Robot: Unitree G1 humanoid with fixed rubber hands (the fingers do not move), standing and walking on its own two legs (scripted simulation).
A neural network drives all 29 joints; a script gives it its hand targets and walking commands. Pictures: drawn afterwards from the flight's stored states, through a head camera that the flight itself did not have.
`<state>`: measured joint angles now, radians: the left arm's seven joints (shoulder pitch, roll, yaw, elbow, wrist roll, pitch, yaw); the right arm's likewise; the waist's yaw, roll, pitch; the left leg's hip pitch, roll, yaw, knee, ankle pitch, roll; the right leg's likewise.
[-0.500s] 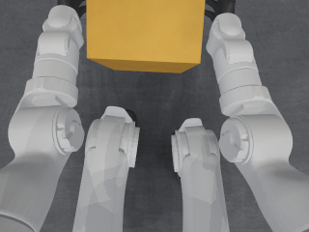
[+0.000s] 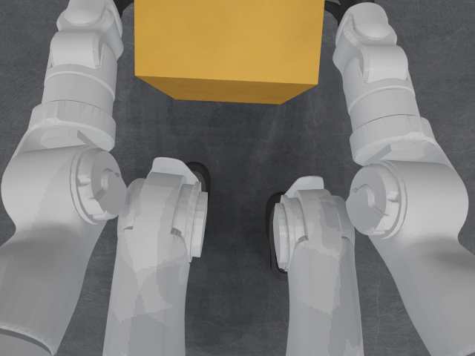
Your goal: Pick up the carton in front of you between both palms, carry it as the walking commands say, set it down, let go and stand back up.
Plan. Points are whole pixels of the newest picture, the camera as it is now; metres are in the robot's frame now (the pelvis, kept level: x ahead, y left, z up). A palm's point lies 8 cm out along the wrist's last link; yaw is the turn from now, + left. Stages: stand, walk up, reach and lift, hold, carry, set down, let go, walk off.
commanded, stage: set down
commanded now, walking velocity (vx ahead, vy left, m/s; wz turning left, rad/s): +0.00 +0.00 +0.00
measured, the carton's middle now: (230, 26) +0.52 +0.08 -0.24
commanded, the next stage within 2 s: let go in 1.52 s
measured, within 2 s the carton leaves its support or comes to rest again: rests again in 0.18 s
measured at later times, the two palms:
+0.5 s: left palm out of the picture +0.51 +0.28 -0.18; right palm (369, 16) +0.55 -0.11 -0.18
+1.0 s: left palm out of the picture +0.52 +0.28 -0.01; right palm out of the picture +0.56 -0.10 -0.01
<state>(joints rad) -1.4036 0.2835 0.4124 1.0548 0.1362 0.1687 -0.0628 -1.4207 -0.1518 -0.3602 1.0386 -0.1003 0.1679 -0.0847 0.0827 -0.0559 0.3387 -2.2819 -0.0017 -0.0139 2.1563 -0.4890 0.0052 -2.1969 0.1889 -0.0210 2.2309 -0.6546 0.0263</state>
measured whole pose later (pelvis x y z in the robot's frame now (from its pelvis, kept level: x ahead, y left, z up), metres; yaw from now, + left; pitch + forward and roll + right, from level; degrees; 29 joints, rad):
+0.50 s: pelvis +0.00 +0.01 -0.01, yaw +0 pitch +33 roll -1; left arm -1.41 0.48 0.16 1.15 -0.25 0.02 0.03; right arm -1.39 -0.32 -0.05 0.99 0.21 0.08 -0.15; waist 0.06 -0.02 0.44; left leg -2.29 0.03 0.03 2.21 -0.50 0.05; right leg -2.19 0.11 -0.03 2.28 -0.67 0.02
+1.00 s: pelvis +0.01 +0.01 +0.10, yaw +0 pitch +44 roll -3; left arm -1.23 0.37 0.26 0.96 -0.09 0.14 0.02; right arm -1.24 -0.23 -0.21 0.89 0.07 0.17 -0.14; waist 0.06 -0.02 0.05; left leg -2.14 -0.02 0.00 1.83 -0.46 0.03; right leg -2.05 0.09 -0.01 1.88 -0.60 0.01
